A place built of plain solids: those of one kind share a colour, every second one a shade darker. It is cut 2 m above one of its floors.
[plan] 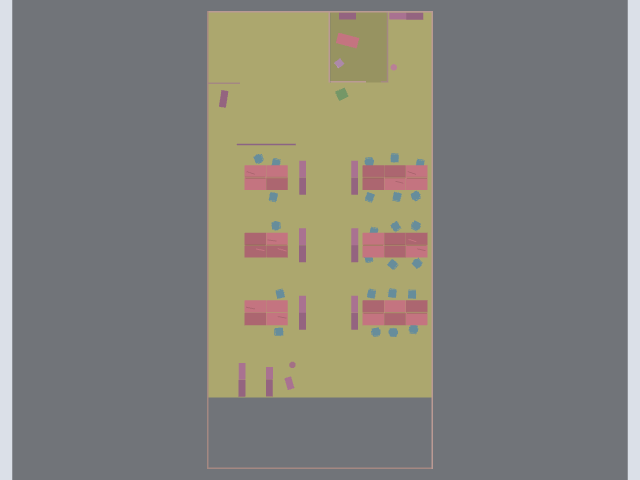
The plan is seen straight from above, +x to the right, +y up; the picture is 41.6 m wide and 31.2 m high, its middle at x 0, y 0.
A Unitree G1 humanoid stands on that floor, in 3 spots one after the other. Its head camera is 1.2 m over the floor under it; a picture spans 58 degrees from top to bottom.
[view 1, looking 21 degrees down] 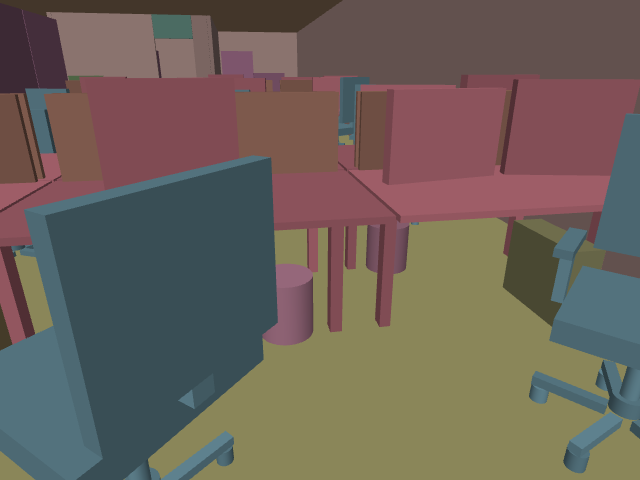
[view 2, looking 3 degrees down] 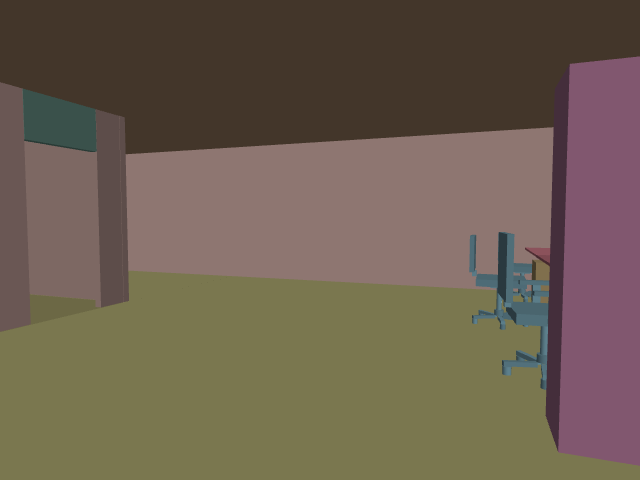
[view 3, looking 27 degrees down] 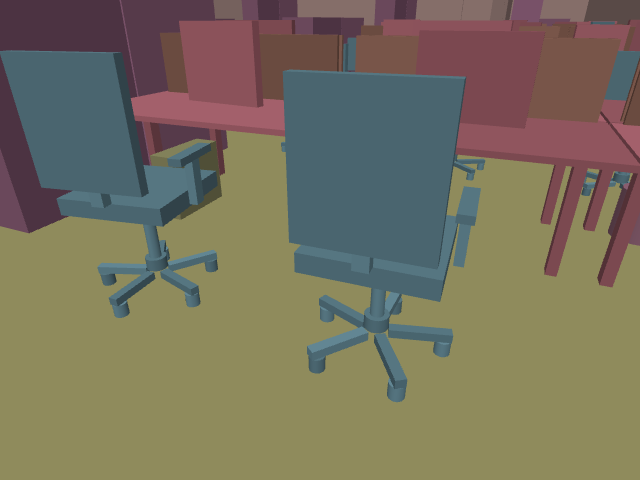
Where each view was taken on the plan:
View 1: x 5.05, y -2.53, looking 80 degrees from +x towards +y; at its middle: floor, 3.35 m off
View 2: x -0.41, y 5.56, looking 20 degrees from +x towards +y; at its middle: wall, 8.16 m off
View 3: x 5.10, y -7.37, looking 113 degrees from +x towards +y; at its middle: officechair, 1.29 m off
